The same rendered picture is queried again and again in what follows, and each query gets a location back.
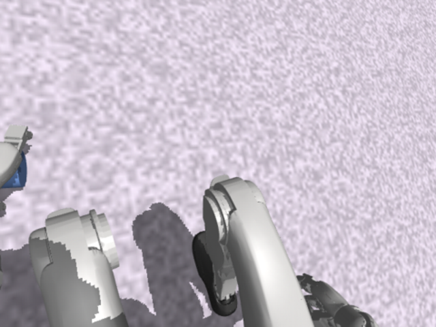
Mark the right robot hand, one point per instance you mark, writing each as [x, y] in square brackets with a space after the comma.
[324, 298]

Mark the left robot hand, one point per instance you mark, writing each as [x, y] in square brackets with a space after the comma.
[16, 137]

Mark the right robot foot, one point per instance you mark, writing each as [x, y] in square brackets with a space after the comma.
[204, 266]

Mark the can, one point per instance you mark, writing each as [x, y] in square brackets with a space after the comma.
[20, 176]

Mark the right robot arm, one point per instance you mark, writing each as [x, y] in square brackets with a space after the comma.
[352, 316]

